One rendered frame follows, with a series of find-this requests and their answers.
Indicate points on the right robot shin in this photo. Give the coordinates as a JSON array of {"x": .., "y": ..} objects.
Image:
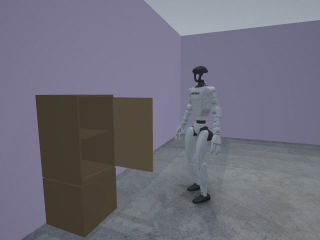
[{"x": 192, "y": 168}]

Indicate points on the left robot forearm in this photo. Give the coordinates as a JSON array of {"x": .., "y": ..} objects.
[{"x": 216, "y": 121}]

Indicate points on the robot left hand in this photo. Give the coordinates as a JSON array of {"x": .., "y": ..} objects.
[{"x": 215, "y": 140}]

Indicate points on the robot left upper arm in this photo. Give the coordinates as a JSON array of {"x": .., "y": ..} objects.
[{"x": 211, "y": 92}]

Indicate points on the robot right thigh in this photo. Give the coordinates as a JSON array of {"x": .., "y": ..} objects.
[{"x": 190, "y": 144}]

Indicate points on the robot right upper arm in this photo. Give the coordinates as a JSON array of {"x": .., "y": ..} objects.
[{"x": 189, "y": 106}]

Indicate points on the robot right hand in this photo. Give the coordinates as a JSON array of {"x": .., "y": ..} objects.
[{"x": 181, "y": 130}]

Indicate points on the right robot forearm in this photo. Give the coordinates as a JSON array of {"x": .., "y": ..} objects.
[{"x": 185, "y": 118}]

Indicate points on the cupboard door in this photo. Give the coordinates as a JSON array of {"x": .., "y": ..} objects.
[{"x": 133, "y": 132}]

